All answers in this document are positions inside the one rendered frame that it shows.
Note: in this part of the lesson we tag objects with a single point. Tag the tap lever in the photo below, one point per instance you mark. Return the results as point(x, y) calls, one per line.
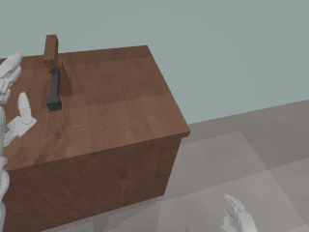
point(53, 102)

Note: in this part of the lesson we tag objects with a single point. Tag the left robot forearm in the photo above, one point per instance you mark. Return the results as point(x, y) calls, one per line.
point(4, 184)

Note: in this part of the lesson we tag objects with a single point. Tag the right robot hand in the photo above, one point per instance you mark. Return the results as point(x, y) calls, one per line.
point(243, 222)

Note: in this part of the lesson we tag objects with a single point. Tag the counter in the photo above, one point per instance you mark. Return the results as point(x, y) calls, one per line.
point(113, 143)

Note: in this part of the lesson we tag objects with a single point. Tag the left robot hand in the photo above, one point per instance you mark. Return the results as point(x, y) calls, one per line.
point(9, 73)

